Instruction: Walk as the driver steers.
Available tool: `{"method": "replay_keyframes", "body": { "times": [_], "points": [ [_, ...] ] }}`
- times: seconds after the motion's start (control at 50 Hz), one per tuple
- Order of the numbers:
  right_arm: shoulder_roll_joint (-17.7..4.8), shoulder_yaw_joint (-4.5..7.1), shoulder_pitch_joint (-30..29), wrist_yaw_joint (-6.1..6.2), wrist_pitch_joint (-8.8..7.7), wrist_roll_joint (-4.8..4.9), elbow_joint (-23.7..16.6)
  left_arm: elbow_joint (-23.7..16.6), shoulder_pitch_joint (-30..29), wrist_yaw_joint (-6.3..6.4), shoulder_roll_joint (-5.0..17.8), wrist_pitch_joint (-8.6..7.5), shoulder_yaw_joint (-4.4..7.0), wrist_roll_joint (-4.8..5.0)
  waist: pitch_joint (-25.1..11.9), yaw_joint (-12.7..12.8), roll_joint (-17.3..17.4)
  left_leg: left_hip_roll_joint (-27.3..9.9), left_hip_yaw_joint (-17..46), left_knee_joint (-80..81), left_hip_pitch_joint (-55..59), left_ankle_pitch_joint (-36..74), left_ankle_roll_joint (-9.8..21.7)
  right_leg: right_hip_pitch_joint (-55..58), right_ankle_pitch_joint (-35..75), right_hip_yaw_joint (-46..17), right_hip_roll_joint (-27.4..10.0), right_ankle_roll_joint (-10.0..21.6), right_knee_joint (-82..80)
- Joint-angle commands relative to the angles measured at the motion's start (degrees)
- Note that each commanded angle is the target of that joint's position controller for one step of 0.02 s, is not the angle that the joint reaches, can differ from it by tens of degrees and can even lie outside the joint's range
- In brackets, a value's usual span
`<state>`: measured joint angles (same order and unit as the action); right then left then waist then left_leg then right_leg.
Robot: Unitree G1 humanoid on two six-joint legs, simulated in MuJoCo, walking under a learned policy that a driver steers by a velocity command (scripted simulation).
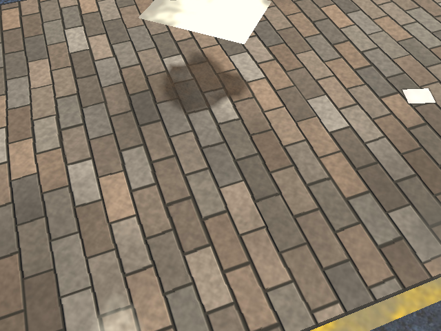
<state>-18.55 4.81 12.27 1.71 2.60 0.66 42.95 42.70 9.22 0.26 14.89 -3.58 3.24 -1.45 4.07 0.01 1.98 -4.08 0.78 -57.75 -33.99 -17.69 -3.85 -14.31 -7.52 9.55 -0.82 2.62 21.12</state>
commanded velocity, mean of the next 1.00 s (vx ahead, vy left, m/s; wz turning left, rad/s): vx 0.03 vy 0.00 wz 0.51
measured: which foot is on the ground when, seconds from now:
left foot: up 0.00-0.18, down 0.20-0.66, up 0.68-1.00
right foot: down 0.00-0.20, up 0.22-0.64, down 0.66-1.00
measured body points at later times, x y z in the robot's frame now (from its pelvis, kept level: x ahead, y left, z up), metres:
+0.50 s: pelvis +0.06 +0.04 +0.00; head +0.10 +0.07 +0.45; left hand +0.14 +0.35 -0.11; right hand +0.29 -0.20 -0.08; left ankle +0.07 +0.13 -0.74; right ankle +0.13 -0.11 -0.69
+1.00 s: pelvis +0.07 +0.01 +0.00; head +0.10 +0.03 +0.45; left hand +0.04 +0.32 -0.11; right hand +0.35 -0.14 -0.10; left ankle +0.00 +0.13 -0.73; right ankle +0.13 -0.10 -0.74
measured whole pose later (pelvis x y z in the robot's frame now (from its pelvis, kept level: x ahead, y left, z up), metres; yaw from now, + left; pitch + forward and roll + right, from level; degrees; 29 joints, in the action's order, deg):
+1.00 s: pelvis +0.07 +0.01 +0.00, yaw +31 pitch +1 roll +0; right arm -16.6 3.7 9.9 0.9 3.4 0.6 36.0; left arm 43.9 9.0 0.7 15.7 1.0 3.2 0.6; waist 3.4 1.7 0.3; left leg -0.4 2.0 -36.3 -17.3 -19.8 -3.9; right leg -13.3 -14.3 2.8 -2.8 -0.1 27.0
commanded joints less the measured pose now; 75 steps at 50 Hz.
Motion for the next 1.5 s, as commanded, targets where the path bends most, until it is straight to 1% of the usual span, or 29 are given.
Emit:
{"method": "replay_keyframes", "body": {
  "times": [0.02,0.14,0.2,0.22,0.24,0.26,0.28,0.32,0.46,0.58,0.64,0.66,0.68,0.7,0.72,0.76,0.84,0.94,1.0,1.02,1.06,1.08,1.14,1.2,1.26,1.3,1.46,1.48,1.5],
  "points": [
    [-1.7,0.21,2.6,-1.1,0.24,-0.22,-4.1,-4.0,-5.5,1.08,9.3,-0.1,2.41,0.54,-7.1,-1.4,-6.9,-2.4,1.0,6.2,7.4,5.4,0.5,0.5,11.6,-6.8,-17.0,11.3,-9.6],
    [-3.8,1.03,-3.3,-2.89,1.29,-0.02,-8.6,-2.2,-3.6,0.44,12.5,2.27,3.6,2.41,-6.3,0.3,-7.1,-0.6,-2.7,17.7,9.4,0.0,3.2,7.5,9.8,-5.8,-19.6,9.1,-3.8],
    [-6.5,2.47,0.7,-2.31,1.08,-0.36,-8.3,0.1,0.2,0.14,10.5,2.98,3.3,3.03,-8.1,-1.5,-3.2,2.2,-2.3,32.6,21.7,14.9,7.4,4.9,6.8,-0.8,-14.9,1.9,9.1],
    [-13.9,4.47,4.3,-0.99,0.8,-0.55,-8.6,-1.0,0.6,-0.12,7.5,2.73,2.36,0.76,-10.7,-1.1,11.1,-9.0,13.2,34.3,33.1,39.5,12.5,-7.4,-6.6,4.3,-8.4,-3.5,26.4],
    [-15.8,4.35,3.6,-0.99,-0.02,-1.92,-9.9,-4.3,-3.6,0.33,6.4,2.76,1.7,-0.27,-12.1,-2.1,18.0,-18.7,29.8,36.1,36.1,43.5,25.0,-22.4,-31.8,-1.4,0.4,-7.2,40.3],
    [-12.0,3.32,4.1,-1.72,-1.42,-1.94,-10.0,-3.7,-6.4,0.42,9.3,2.98,2.55,0.41,-14.3,-4.5,7.8,-17.0,26.2,36.6,35.7,42.8,25.5,-23.7,-31.6,-10.0,-0.5,-6.7,47.8],
    [-11.0,2.9,2.5,-1.69,-2.39,-1.52,-9.7,-3.9,-6.7,0.54,8.8,3.17,2.57,1.66,-12.9,-2.9,5.6,-14.2,21.0,36.2,34.2,40.0,22.6,-24.6,-26.9,-11.6,-1.2,-5.7,48.6],
    [-8.5,2.23,-3.0,-1.04,-2.46,0.24,-10.3,-2.7,-5.3,1.59,9.4,3.46,2.98,1.08,-10.8,-0.4,2.8,-10.2,16.9,36.5,31.0,33.5,17.9,-24.4,-19.2,-12.9,-2.4,-5.6,43.9],
    [-9.4,2.42,-3.5,0.39,-1.39,-0.22,-11.5,-2.6,-5.4,1.27,6.7,3.47,2.03,1.46,-11.6,-0.3,5.3,-7.0,17.7,36.4,26.5,26.8,17.6,-15.6,-12.6,-13.4,1.1,-7.7,28.6],
    [-9.4,2.48,-4.6,-0.23,-0.55,-0.04,-12.0,-2.9,-4.8,0.04,7.8,2.68,2.37,1.98,-10.0,-0.9,7.9,-5.8,25.1,35.1,23.3,20.5,16.6,-8.3,-13.2,-13.9,3.0,-6.2,16.6],
    [-8.0,2.04,-6.2,0.14,0.0,0.91,-12.7,-1.6,0.3,-0.5,8.6,1.9,3.1,1.62,-10.3,2.1,6.6,-1.6,25.1,30.6,19.6,15.8,12.1,2.5,-1.2,-13.4,1.3,-3.6,0.3],
    [-5.2,1.29,-4.1,0.2,0.01,0.38,-12.8,-1.8,2.0,-0.13,12.5,2.08,4.03,0.66,-11.5,1.0,-2.0,3.1,19.9,21.3,12.8,2.6,8.7,9.3,2.2,-22.6,-9.5,0.2,-2.5],
    [-4.7,1.31,-2.8,0.19,-0.47,0.66,-14.5,-1.6,0.4,0.03,16.7,2.58,4.8,-0.74,-8.1,-1.7,-18.8,12.5,8.7,10.8,0.3,-17.3,5.1,9.2,12.0,-37.1,-20.3,9.8,-5.0],
    [-9.9,2.87,-1.5,0.21,-0.98,-0.42,-13.2,-3.5,-1.7,0.19,13.1,2.2,3.91,-1.15,-8.0,-0.7,-14.6,8.2,9.4,-3.0,-0.3,-18.7,2.6,6.4,13.1,-38.5,-23.9,14.7,-5.2],
    [-11.8,3.87,-0.6,-0.04,-0.8,0.2,-11.7,-4.4,-4.6,0.6,10.1,2.15,2.99,-0.67,-7.1,-1.9,-10.7,7.3,9.1,-8.0,0.2,-14.6,1.9,4.8,11.7,-32.2,-20.5,12.7,-4.3],
    [-9.0,3.5,0.4,0.18,0.24,-0.02,-10.0,-4.8,-7.0,1.2,7.9,2.38,2.36,1.12,-5.2,-1.8,-9.2,6.7,8.0,-12.0,-1.4,-8.3,-0.1,5.5,8.7,-23.9,-14.4,8.9,-3.2],
    [-4.1,1.58,-3.6,-0.04,0.14,0.44,-11.8,-3.5,-2.1,1.75,8.8,3.28,2.26,0.83,-6.2,1.4,-10.3,6.3,4.7,-3.4,-0.4,-6.4,-1.9,10.4,15.2,-18.6,-12.8,10.4,-2.6],
    [-2.7,0.21,-4.5,-0.62,-0.03,-0.09,-12.2,-2.6,-1.9,0.7,11.5,3.91,2.87,1.71,-8.1,2.5,-13.1,4.3,-0.1,15.9,12.3,-7.3,-1.1,9.2,18.8,-17.0,-14.0,10.8,-0.9],
    [-2.7,0.31,0.1,-0.95,-0.1,-0.18,-9.7,-1.5,-2.0,0.36,10.8,4.01,2.17,2.93,-7.6,-0.2,-11.5,5.5,-2.4,35.4,22.7,6.4,1.7,6.2,16.9,-16.1,-12.8,8.3,2.5],
    [-3.9,0.42,0.3,-0.83,-0.12,-0.46,-9.7,-0.2,0.7,0.22,9.3,3.57,1.55,2.94,-7.8,-0.1,-9.4,4.1,0.3,40.4,28.8,13.0,3.5,2.8,12.6,-15.2,-11.5,4.8,3.5],
    [-5.9,-0.21,-3.4,-0.14,-0.15,-2.34,-10.3,0.0,4.8,-0.96,2.2,2.02,-1.05,-0.13,-10.9,5.2,8.7,-10.1,13.3,36.4,32.0,28.5,11.2,-3.0,-11.1,-8.9,-4.3,-3.9,5.8],
    [-1.6,-1.08,-5.4,-0.82,-0.78,-2.53,-10.6,0.6,1.4,-0.78,5.2,2.21,-0.75,-0.07,-9.9,2.7,5.5,-7.4,10.7,36.6,27.1,18.9,12.0,2.1,-8.5,-9.9,-4.8,-5.5,3.8],
    [-5.0,-0.07,-4.2,-1.0,-1.95,-2.75,-9.1,0.6,-2.5,-0.21,9.4,2.85,0.21,1.2,-5.0,0.3,5.6,-2.7,6.9,37.1,27.3,11.3,7.6,-2.1,-1.7,-9.4,-3.2,-5.4,5.7],
    [-6.6,0.74,-1.7,0.24,-1.69,-1.8,-8.1,0.5,-1.6,0.18,9.6,3.48,0.55,2.16,-3.6,-0.3,6.5,-6.8,8.2,37.3,27.8,16.7,10.5,-6.6,-4.9,-8.7,-1.9,-5.2,11.6],
    [-6.5,1.12,-1.2,1.04,-1.64,-2.08,-8.7,0.0,-1.3,0.14,8.9,4.59,1.35,2.58,-4.1,-2.1,8.8,-15.2,13.1,39.0,28.2,25.0,17.8,-14.5,-25.9,-9.7,-2.0,-5.5,31.7],
    [-5.7,1.0,-3.5,1.02,-2.34,-1.62,-8.6,0.3,0.5,0.2,8.3,5.73,2.1,3.14,-3.8,-0.3,5.3,-16.9,11.0,38.8,27.8,30.9,19.5,-17.7,-28.2,-12.4,-3.3,-6.2,40.8],
    [-7.6,2.08,-7.8,0.67,-1.67,0.35,-6.7,-2.5,2.2,-2.1,7.8,6.51,1.94,2.89,-8.6,1.3,5.6,-13.7,-0.6,31.4,27.7,29.3,14.1,-3.8,-10.6,-4.6,-1.1,-4.3,16.0],
    [-7.0,1.97,-7.3,0.67,-1.6,0.9,-6.0,-1.9,4.7,-2.09,8.3,6.48,2.36,2.74,-8.9,2.4,4.6,-12.4,-2.7,27.6,25.3,24.4,11.6,1.1,-4.9,-3.8,0.6,-2.7,9.7],
    [-5.0,1.55,-3.1,0.33,-1.77,0.33,-4.4,-1.9,6.1,-1.39,11.4,6.33,3.48,2.29,-8.8,1.8,-2.7,-8.5,-7.1,18.8,19.6,13.6,7.0,7.5,6.9,-9.2,-0.6,-0.3,3.6]
  ]
}}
